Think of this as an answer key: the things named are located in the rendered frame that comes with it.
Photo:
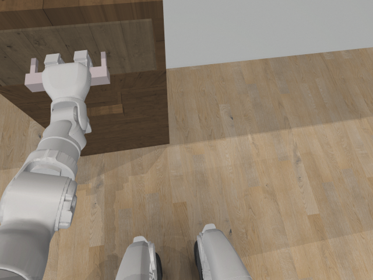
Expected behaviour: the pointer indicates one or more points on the robot right thigh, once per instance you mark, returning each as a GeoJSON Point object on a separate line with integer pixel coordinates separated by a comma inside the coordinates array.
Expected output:
{"type": "Point", "coordinates": [224, 262]}

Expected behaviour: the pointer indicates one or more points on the left robot forearm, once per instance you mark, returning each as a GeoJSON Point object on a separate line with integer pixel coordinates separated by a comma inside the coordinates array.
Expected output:
{"type": "Point", "coordinates": [60, 147]}

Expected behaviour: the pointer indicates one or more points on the cabinet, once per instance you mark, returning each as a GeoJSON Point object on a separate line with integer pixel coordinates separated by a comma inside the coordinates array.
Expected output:
{"type": "Point", "coordinates": [143, 94]}

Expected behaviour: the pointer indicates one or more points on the robot right shin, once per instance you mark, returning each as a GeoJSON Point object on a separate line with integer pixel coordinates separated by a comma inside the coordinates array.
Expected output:
{"type": "Point", "coordinates": [205, 267]}

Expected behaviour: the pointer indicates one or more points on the left robot hand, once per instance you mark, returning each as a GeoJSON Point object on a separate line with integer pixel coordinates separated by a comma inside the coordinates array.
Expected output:
{"type": "Point", "coordinates": [73, 79]}

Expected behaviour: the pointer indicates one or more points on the left robot upper arm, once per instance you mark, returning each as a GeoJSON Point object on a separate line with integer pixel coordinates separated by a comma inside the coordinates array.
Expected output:
{"type": "Point", "coordinates": [37, 206]}

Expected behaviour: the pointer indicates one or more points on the handle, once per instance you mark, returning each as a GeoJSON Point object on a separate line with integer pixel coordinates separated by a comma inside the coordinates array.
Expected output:
{"type": "Point", "coordinates": [105, 112]}
{"type": "Point", "coordinates": [100, 75]}

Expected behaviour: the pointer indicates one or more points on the drawer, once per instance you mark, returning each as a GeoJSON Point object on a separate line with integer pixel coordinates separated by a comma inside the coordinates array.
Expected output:
{"type": "Point", "coordinates": [128, 44]}

